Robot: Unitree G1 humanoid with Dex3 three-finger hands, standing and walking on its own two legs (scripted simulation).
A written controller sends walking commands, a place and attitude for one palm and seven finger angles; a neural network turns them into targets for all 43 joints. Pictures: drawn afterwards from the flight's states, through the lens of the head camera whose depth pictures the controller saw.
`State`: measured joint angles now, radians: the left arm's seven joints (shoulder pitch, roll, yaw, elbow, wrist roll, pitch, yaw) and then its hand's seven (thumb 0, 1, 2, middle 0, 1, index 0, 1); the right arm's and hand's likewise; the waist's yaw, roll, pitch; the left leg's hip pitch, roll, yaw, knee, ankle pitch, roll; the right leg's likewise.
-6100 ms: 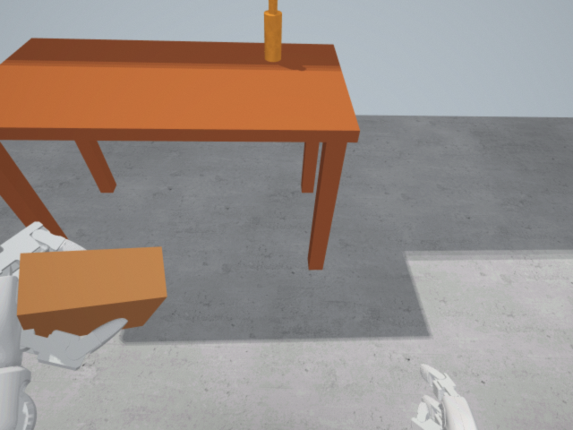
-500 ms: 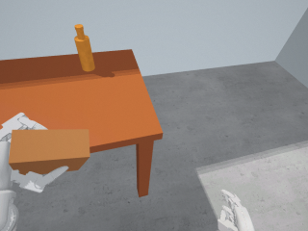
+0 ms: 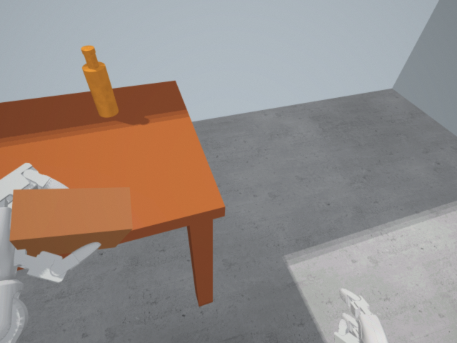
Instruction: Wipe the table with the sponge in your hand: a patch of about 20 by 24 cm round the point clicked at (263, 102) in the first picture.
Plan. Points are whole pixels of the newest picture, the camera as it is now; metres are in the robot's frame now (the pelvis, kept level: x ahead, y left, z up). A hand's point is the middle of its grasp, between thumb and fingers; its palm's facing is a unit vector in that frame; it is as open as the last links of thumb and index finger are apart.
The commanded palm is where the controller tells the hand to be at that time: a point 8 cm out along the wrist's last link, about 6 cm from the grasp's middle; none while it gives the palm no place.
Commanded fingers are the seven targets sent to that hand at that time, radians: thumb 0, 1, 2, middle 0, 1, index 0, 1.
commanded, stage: shuffle to correct the standing spot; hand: left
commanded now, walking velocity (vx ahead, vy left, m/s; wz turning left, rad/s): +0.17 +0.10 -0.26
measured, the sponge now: (90, 223) +0.23 +0.21 +0.15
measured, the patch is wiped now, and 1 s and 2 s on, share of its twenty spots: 0.00 0.00 0.00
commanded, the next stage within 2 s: come to a stop and stand still in 0.52 s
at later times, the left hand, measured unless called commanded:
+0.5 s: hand (95, 168) +0.31 +0.23 +0.17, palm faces +0.31 -0.83 -0.46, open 9.6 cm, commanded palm +0.26 +0.27 +0.19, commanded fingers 0.00 0.10 1.30 -1.20 -1.60 -1.20 -1.60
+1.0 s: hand (84, 137) +0.37 +0.27 +0.18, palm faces +0.31 -0.88 -0.37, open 9.6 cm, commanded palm +0.31 +0.31 +0.19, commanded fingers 0.00 0.10 1.30 -1.20 -1.60 -1.20 -1.60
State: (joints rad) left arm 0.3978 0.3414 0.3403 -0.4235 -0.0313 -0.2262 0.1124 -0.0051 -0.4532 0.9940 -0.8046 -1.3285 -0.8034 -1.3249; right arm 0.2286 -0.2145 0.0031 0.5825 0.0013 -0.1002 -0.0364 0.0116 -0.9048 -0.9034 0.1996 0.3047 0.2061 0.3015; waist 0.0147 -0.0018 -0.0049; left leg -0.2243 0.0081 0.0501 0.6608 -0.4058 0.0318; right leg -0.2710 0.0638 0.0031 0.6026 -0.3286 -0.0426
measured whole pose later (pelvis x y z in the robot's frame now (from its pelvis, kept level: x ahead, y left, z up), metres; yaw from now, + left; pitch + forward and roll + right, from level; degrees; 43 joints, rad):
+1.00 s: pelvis +0.13 +0.04 +0.01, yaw -5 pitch -1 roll -1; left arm 0.44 0.37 0.35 -0.54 -0.04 -0.17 0.12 -0.01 -0.46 1.00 -0.80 -1.33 -0.80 -1.33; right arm 0.16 -0.12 0.05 0.56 0.01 -0.11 -0.04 0.01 -0.90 -0.90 0.20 0.30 0.21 0.30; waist 0.02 -0.03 0.04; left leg -0.29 0.09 0.05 0.50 -0.20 -0.03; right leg -0.18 -0.01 -0.06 0.46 -0.27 0.01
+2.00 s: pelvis +0.14 +0.07 +0.02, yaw -5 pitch +0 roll -2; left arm 0.44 0.37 0.36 -0.54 -0.02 -0.18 0.10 -0.01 -0.45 1.00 -0.80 -1.33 -0.80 -1.33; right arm 0.14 -0.18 0.03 0.57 0.00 -0.13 -0.03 0.01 -0.90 -0.90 0.20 0.30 0.21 0.30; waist 0.03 -0.03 0.11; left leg -0.28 0.04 0.05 0.48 -0.20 0.01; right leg -0.14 -0.04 -0.05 0.37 -0.23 0.05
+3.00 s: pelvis +0.06 +0.08 +0.00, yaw -6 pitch +0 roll -2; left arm 0.51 0.40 0.41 -0.62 -0.06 -0.26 0.10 0.00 -0.45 1.00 -0.80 -1.33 -0.80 -1.33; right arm 0.17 -0.20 0.00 0.57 0.01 -0.15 -0.06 0.01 -0.91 -0.90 0.20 0.30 0.21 0.30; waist 0.02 -0.01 0.13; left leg -0.46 0.05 0.02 0.62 -0.23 0.01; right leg -0.34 -0.02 -0.03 0.55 -0.21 0.02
